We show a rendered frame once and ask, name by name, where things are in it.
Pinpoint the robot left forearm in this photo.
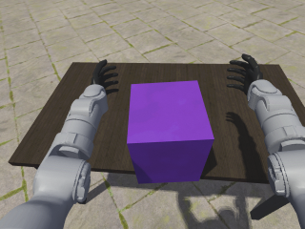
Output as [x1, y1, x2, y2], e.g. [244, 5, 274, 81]
[32, 84, 109, 194]

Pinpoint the right robot hand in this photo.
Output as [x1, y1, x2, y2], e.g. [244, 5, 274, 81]
[227, 53, 263, 95]

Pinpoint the robot right forearm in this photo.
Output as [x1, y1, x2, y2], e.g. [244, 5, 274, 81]
[247, 79, 305, 156]

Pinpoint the left robot hand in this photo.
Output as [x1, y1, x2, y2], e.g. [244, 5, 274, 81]
[91, 59, 119, 95]

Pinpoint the left robot upper arm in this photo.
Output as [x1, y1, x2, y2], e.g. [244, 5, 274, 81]
[0, 155, 92, 229]

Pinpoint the table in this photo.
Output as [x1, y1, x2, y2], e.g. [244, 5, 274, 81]
[8, 62, 305, 220]

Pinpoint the carton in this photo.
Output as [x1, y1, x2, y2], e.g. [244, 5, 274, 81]
[127, 80, 214, 184]

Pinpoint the right robot upper arm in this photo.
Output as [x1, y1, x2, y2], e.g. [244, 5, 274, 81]
[267, 149, 305, 229]

